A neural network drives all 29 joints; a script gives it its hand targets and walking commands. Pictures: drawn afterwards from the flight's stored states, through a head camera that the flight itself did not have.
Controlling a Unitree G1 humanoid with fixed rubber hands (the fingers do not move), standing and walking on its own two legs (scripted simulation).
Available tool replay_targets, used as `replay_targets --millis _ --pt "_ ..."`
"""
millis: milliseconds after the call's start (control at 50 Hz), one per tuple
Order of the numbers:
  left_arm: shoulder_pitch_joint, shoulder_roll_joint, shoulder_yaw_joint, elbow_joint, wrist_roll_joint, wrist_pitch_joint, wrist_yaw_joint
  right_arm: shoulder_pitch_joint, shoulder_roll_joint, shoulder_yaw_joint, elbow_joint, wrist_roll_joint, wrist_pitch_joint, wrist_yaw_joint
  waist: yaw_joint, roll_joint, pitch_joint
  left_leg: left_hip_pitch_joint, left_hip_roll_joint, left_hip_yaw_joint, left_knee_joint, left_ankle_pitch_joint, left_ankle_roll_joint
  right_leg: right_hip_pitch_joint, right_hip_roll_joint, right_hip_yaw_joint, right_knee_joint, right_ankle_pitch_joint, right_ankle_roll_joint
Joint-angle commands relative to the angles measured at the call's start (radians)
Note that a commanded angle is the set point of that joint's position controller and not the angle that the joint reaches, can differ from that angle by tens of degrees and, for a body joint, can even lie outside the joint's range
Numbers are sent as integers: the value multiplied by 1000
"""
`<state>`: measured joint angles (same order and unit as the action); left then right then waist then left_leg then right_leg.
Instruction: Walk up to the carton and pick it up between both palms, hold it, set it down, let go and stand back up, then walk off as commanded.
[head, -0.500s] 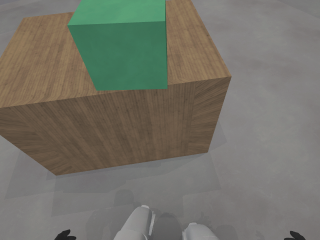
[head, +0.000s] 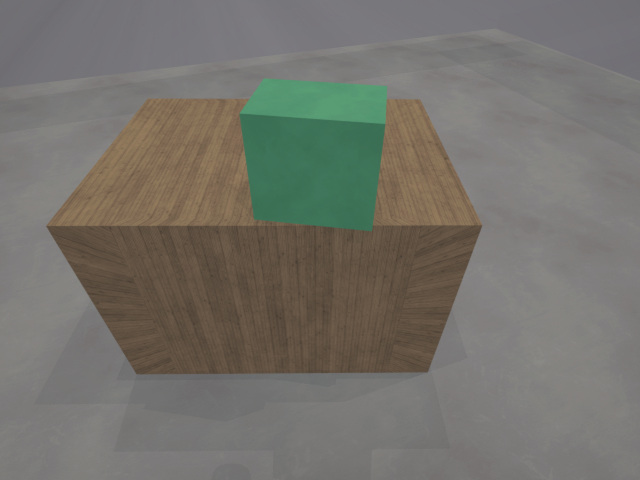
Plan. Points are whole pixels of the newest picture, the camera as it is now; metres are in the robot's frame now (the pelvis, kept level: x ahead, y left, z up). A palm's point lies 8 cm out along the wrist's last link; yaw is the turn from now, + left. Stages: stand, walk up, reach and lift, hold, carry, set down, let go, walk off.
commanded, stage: walk off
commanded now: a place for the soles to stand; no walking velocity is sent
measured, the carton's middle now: (318, 155) +0.79 -0.02 +0.03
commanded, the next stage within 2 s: stand in 0.62 s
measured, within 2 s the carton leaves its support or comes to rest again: neither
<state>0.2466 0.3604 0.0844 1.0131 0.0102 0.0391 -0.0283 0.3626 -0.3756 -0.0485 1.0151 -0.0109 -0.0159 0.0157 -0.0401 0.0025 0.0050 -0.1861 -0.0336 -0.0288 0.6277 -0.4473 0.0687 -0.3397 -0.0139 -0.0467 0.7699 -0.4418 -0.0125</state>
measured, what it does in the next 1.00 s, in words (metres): steps on the spot: right foot, then left foot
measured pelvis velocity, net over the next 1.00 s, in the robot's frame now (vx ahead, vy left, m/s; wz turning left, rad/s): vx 0.07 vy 0.01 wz -0.07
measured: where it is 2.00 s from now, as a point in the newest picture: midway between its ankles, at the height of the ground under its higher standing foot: outside the picture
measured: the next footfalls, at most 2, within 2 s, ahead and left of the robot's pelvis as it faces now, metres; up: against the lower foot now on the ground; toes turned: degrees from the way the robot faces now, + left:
right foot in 0.22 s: +0.09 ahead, -0.12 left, +0.00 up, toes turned -2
left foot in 0.48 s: +0.15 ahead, +0.11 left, +0.00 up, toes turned -1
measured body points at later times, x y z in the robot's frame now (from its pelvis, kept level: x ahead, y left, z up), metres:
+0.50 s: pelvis +0.04 +0.01 -0.01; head +0.10 +0.00 +0.43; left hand +0.10 +0.31 -0.14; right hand +0.12 -0.32 -0.13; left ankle +0.11 +0.12 -0.73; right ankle +0.02 -0.14 -0.73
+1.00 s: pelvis +0.07 +0.01 +0.00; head +0.11 +0.01 +0.44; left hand +0.19 +0.30 -0.13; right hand +0.16 -0.29 -0.13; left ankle +0.11 +0.12 -0.73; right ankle +0.05 -0.12 -0.73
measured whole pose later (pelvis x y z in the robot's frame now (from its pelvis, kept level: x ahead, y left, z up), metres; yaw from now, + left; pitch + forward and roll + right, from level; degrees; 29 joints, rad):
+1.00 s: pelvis +0.07 +0.01 +0.00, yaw -4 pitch -3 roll +0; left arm 0.10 0.35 0.01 1.03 -0.01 -0.02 0.00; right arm 0.07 -0.34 -0.03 1.03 0.00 0.00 0.01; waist 0.00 0.00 0.15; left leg -0.27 0.00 0.05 0.61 -0.28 0.02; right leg -0.21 -0.01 0.03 0.62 -0.36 0.01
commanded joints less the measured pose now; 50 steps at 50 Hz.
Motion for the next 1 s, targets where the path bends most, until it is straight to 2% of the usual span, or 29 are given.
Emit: replay_targets --millis 0,40,100,140,180,200,220,240,260,280,320,360,420,440,460,480,500,520,580,620,660,680,700,740,780,800,840,880,980 --pt "-129 216 52 -81 -10 -74 6 -144 -280 -48 -116 -12 -53 -29 14 103 193 -164 281 -478 -411 -231 164 -137 14 160 166 18 8" --pt "-90 229 52 -75 -13 -72 4 -79 -287 -63 -100 -11 -53 -26 -20 138 179 4 259 -421 -409 -129 117 -243 34 152 147 10 21" --pt "-95 226 48 -103 -7 -96 9 -50 -292 -74 -105 -22 -42 -13 -28 186 177 -17 284 -424 -373 -182 201 -199 -13 133 20 -124 9" --pt "-51 222 50 -91 -7 -107 11 -55 -303 -81 -114 -26 -34 -3 -13 224 139 -17 262 -358 -309 -81 187 -115 -23 88 -117 -135 -7" --pt "29 193 45 -78 -11 -120 22 -105 -275 -71 -153 -7 -27 -1 56 111 112 -104 223 -210 -162 132 123 97 1 47 -362 64 -37" --pt "102 207 57 -65 -9 -125 30 -132 -232 -57 -156 -1 -24 2 101 84 71 -237 165 -133 -41 213 67 291 -11 126 -366 127 -41" --pt "124 253 63 -65 -3 -130 45 -144 -168 -38 -171 14 -25 1 119 -68 39 -343 53 -28 188 273 11 391 -136 369 -433 136 -51" --pt "125 335 74 -80 7 -130 49 -164 -164 -29 -197 11 -24 0 110 -179 73 -522 -34 35 291 -13 -28 393 -334 702 -523 86 -161" --pt "92 360 72 -77 5 -128 45 -160 -205 -45 -168 5 -23 -11 89 -84 152 -495 31 -46 325 -113 -26 273 -394 729 -489 120 -240" --pt "63 358 58 -102 3 -128 45 -166 -221 -51 -168 1 -28 -15 66 -57 187 -457 57 -58 356 -122 -19 208 -381 648 -454 264 -275" --pt "81 307 44 -101 2 -137 51 -165 -205 -46 -181 2 -28 -12 61 -83 118 -431 64 -54 343 -96 -20 310 -336 473 -360 698 -240" --pt "26 277 26 -115 6 -129 58 -153 -202 -43 -172 7 -29 -6 41 -167 50 -356 81 -32 170 -47 -7 318 -266 363 -264 841 -202" --pt "-121 248 1 -148 -10 -108 55 -50 -195 -59 -104 6 -32 -8 -46 -120 -26 56 57 7 -194 260 -5 89 -130 157 -100 683 -113" --pt "-109 212 -5 -140 -20 -105 56 -25 -220 -69 -94 -6 -41 -13 -62 -17 -103 204 113 -130 -245 413 23 7 -61 143 35 540 -63" --pt "-77 169 -24 -143 -33 -89 56 -43 -282 -79 -109 -19 -48 -28 -45 134 -147 275 309 -386 -238 542 76 -132 41 159 141 141 -5" --pt "-46 193 -7 -115 -34 -75 60 -134 -293 -76 -134 -5 -44 -33 -1 70 -134 154 420 -479 -279 407 175 -91 69 127 173 -176 -2" --pt "-8 245 -1 -94 -35 -67 64 -182 -308 -69 -122 -8 -40 -27 15 69 -88 6 442 -458 -271 313 235 -13 22 135 176 -230 -14" --pt "-14 255 5 -81 -34 -73 64 -235 -289 -59 -143 -15 -40 -24 27 59 -38 -46 415 -424 -253 339 223 1 11 134 165 -243 -21" --pt "20 234 7 -37 -35 -74 58 -277 -256 -47 -134 -15 -31 -29 66 112 -53 75 320 -238 -132 520 114 -10 -7 89 -48 -65 -17" --pt "16 240 8 -27 -37 -84 57 -290 -256 -61 -132 -9 -14 -30 55 100 -82 43 227 -112 -19 593 45 146 -30 88 -273 292 -27" --pt "-29 289 21 -44 -12 -89 61 -307 -196 -45 -132 9 -4 -25 61 12 -82 -163 104 -32 64 453 -21 232 -174 396 -313 384 -108" --pt "-89 313 18 -58 -3 -87 53 -296 -192 -44 -110 21 3 -26 46 -43 -21 -85 38 -16 45 84 -28 14 -250 468 -370 205 -171" --pt "-153 312 6 -59 0 -81 43 -279 -196 -53 -91 16 2 -28 17 -50 37 -5 45 -31 35 -40 -27 -77 -258 467 -356 179 -195" --pt "-185 252 -17 -55 -14 -86 39 -267 -196 -49 -78 10 -16 -22 -6 20 -2 77 121 -114 -158 262 -19 -36 -150 276 -258 316 -114" --pt "-117 224 -13 -41 -26 -76 41 -278 -238 -54 -85 7 -27 -27 35 6 -85 73 256 -242 -180 456 70 68 -23 130 -130 283 -29" --pt "-88 230 -12 -38 -29 -73 47 -292 -240 -51 -91 8 -30 -25 54 2 -103 31 271 -212 -133 529 106 128 -22 118 -117 264 -33" --pt "-77 221 -12 -30 -27 -81 50 -299 -212 -36 -88 14 -25 -21 63 -53 -129 34 217 -113 -60 685 53 209 -61 152 -231 353 -59" --pt "-115 231 -19 -48 -22 -87 48 -314 -193 -34 -89 20 -22 -20 44 -24 -104 11 141 -57 -67 584 4 191 -113 219 -254 478 -98" --pt "-154 213 -23 -26 -24 -80 42 -328 -196 -34 -61 13 -17 -17 34 10 -62 37 181 -105 -173 471 11 131 -81 187 -287 304 -75"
